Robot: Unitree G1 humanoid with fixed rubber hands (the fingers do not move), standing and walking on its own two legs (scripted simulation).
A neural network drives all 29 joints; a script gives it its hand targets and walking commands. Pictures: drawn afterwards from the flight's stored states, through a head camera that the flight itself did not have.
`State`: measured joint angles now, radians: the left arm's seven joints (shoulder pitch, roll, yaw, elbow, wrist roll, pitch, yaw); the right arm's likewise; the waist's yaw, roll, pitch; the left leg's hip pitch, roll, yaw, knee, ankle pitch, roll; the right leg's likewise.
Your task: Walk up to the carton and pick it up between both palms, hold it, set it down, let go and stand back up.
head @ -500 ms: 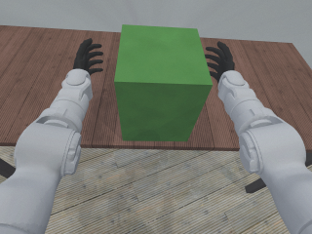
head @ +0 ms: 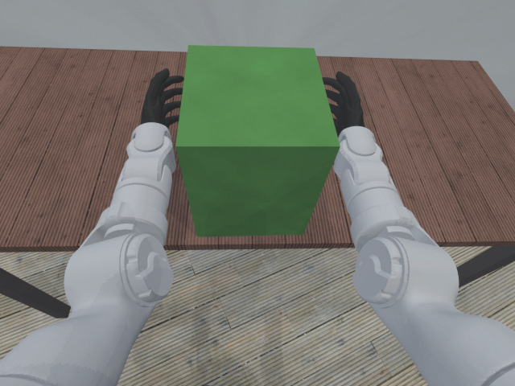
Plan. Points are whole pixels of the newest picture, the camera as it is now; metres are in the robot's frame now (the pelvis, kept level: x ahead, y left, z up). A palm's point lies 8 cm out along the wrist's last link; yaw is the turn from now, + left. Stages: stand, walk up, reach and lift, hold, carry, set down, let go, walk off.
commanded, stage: reach and lift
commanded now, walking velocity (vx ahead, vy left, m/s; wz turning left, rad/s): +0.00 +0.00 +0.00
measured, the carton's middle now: (251, 149) +0.47 +0.02 +0.06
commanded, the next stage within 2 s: none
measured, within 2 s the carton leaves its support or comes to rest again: leaves its support in 1.76 s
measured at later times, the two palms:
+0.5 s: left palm (156, 129) +0.45 +0.17 +0.12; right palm (349, 138) +0.44 -0.12 +0.12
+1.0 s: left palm (158, 134) +0.44 +0.16 +0.12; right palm (355, 148) +0.42 -0.13 +0.12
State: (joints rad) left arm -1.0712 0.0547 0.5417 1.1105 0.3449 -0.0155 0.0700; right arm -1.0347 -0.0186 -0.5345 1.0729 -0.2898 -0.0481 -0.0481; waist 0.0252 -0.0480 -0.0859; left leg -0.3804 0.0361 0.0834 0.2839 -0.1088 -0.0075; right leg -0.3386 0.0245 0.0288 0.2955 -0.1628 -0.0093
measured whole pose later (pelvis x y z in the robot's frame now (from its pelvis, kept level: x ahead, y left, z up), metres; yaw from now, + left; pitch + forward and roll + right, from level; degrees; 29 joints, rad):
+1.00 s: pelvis +0.01 +0.01 +0.00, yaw -1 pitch +4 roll +0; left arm -0.92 -0.04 0.62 0.86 0.46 0.12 0.00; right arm -0.88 0.16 -0.73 0.86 -0.51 -0.04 0.02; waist 0.01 -0.05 -0.01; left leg -0.21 0.03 0.12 0.29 -0.15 0.00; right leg -0.18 -0.01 -0.07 0.31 -0.20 -0.01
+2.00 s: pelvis -0.02 +0.01 +0.00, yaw +0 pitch -2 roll +0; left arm -0.88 0.02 0.44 0.83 0.35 0.30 0.05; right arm -0.88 0.08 -0.52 1.01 -0.25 0.00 -0.07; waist -0.03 -0.07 -0.04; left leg -0.12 0.03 0.10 0.29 -0.13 0.00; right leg -0.08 -0.01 -0.10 0.28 -0.17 -0.01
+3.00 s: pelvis -0.03 +0.01 +0.00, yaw +1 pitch -7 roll -1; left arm -0.90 0.06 0.35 0.61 0.31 0.59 0.05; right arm -0.97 -0.03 -0.17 0.97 0.10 0.21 -0.15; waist -0.09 -0.07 -0.03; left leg -0.06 0.02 0.06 0.31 -0.13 0.01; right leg 0.01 -0.01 -0.11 0.27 -0.16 -0.01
